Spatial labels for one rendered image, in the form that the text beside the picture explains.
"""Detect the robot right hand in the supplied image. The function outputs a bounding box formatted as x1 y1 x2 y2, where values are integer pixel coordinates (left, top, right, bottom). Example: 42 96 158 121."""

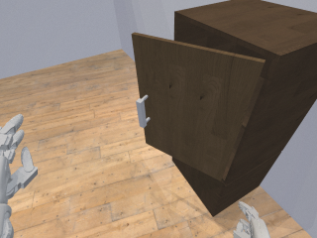
233 201 270 238

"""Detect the robot left forearm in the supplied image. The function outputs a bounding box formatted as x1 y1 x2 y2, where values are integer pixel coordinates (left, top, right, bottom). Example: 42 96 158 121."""
0 203 14 238

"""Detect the handle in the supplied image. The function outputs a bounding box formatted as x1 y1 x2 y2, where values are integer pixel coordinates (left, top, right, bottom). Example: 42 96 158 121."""
136 95 151 128

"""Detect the cupboard door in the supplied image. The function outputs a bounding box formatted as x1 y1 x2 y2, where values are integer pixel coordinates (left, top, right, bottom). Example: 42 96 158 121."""
131 32 265 181

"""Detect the robot left hand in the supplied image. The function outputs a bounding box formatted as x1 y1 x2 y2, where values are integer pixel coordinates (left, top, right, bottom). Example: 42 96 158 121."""
0 114 38 204

